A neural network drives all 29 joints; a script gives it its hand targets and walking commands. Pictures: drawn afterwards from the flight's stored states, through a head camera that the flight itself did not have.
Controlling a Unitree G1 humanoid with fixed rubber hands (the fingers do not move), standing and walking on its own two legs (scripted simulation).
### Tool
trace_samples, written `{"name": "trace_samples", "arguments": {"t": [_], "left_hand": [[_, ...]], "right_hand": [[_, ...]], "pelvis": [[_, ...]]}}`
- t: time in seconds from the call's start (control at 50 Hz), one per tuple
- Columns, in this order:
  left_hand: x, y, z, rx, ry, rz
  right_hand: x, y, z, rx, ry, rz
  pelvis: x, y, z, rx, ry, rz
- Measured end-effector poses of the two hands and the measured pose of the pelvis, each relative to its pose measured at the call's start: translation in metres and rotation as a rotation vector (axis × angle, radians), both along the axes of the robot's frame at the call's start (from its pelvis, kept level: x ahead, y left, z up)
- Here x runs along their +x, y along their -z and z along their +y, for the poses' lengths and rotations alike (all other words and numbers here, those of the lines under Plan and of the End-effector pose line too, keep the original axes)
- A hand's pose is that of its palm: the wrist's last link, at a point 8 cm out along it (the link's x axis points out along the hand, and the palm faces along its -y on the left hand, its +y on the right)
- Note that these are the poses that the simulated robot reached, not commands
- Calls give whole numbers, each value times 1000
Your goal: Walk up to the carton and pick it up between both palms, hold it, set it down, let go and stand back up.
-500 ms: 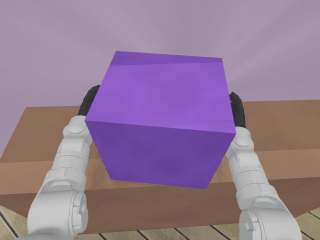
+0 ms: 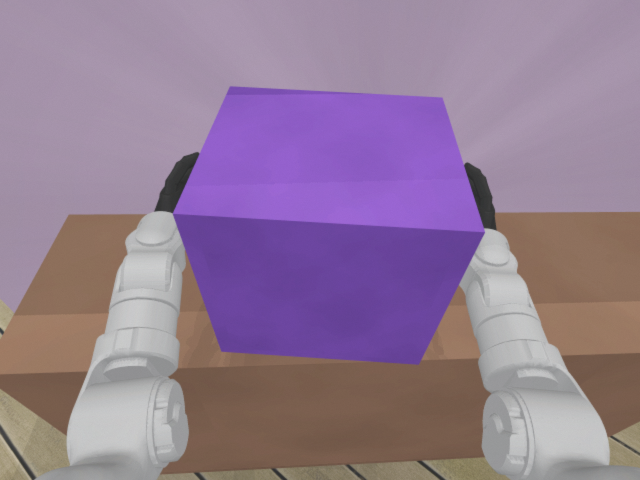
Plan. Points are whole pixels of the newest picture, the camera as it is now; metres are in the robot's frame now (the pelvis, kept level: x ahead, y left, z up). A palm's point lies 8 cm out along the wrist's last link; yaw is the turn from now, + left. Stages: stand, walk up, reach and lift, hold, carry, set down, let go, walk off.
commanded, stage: reach and lift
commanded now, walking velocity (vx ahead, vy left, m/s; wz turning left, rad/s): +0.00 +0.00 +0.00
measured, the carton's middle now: (327, 229) +0.42 -0.01 +0.09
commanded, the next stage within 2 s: hold in 1.96 s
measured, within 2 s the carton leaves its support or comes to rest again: neither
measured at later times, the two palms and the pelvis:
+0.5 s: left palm (171, 210) +0.38 +0.18 +0.16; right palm (490, 200) +0.39 -0.20 +0.17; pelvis +0.01 -0.01 +0.00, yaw +1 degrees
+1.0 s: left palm (158, 204) +0.35 +0.18 +0.20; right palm (507, 177) +0.38 -0.20 +0.21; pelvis +0.00 -0.02 +0.00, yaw +1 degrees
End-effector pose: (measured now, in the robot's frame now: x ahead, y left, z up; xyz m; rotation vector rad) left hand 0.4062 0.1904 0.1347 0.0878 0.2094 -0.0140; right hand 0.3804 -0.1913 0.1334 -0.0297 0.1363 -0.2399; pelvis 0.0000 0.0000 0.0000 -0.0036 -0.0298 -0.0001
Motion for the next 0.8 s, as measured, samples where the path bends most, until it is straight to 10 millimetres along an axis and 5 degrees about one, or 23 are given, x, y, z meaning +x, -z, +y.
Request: {"name": "trace_samples", "arguments": {"t": [0.8], "left_hand": [[-41, -48, -6, -22, -104, -46]], "right_hand": [[0, -64, -6, 23, -95, -48]], "pelvis": [[2, 1, -15, -1, -20, -52]]}}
